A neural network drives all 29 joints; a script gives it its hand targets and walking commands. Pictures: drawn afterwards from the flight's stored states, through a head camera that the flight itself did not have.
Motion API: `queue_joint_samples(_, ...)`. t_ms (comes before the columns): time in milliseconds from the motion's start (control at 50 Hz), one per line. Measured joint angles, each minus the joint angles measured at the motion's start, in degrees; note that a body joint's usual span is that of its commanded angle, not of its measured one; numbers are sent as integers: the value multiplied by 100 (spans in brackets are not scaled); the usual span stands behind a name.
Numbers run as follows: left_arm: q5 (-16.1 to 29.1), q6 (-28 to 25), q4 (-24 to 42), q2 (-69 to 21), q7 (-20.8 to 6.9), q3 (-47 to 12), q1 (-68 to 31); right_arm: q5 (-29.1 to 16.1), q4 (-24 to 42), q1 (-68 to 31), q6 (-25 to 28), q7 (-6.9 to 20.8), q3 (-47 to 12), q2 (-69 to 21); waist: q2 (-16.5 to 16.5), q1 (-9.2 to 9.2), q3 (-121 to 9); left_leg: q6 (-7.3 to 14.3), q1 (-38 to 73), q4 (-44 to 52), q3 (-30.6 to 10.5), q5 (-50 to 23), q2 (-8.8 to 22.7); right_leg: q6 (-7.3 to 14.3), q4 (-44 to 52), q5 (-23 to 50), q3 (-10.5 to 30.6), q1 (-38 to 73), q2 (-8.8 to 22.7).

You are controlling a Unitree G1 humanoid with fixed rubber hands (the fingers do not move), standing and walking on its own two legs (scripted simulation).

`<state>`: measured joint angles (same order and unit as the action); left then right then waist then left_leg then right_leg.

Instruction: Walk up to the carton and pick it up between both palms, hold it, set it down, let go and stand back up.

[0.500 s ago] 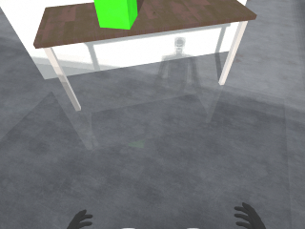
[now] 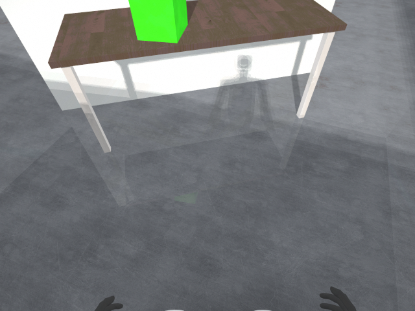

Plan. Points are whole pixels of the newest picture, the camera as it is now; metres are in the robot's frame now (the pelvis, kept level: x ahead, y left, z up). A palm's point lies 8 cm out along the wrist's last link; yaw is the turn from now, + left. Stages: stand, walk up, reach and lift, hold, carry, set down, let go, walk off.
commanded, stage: stand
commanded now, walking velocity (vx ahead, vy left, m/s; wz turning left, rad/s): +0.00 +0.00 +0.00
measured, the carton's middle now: (159, 4) +1.35 +0.25 +0.03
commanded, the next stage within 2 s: none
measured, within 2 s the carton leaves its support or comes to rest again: neither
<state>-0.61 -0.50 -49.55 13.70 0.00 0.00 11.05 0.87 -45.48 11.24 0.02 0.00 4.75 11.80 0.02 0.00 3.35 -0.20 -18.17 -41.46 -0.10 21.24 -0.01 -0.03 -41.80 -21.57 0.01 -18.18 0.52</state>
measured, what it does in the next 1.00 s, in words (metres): stands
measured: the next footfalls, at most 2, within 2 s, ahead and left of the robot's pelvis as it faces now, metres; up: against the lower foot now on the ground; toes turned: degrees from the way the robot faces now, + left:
none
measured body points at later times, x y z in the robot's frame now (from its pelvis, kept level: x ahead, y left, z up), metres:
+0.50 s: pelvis -0.02 +0.00 +0.00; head -0.01 +0.00 +0.45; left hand +0.08 +0.26 -0.13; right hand +0.08 -0.25 -0.13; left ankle +0.01 +0.12 -0.72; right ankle +0.01 -0.12 -0.72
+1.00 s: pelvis -0.02 +0.01 +0.00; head -0.02 +0.02 +0.45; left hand +0.05 +0.27 -0.14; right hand +0.06 -0.24 -0.13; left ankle +0.01 +0.12 -0.72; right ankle +0.01 -0.12 -0.72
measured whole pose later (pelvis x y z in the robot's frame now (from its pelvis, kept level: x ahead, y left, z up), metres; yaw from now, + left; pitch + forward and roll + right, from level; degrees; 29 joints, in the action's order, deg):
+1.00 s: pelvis -0.02 +0.01 +0.00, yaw +0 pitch -4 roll -1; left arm -0.6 -0.6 -57.3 13.9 0.0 0.0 10.7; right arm 0.9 -53.2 11.2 0.1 0.0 3.8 11.8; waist 0.0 0.0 3.4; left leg 0.4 -18.2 -40.3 -0.1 18.6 0.0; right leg -0.7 -38.6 -17.9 0.0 -17.2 0.5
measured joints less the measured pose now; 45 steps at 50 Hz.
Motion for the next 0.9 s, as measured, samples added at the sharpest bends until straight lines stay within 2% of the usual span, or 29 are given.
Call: queue_joint_samples(900, 0, -11, -733, 24, 0, 0, -31, 0, -757, 0, 9, 0, -79, 0, 0, 0, 0, 58, 0, 83, 0, -229, 0, -58, 280, 333, 0, 93, 0)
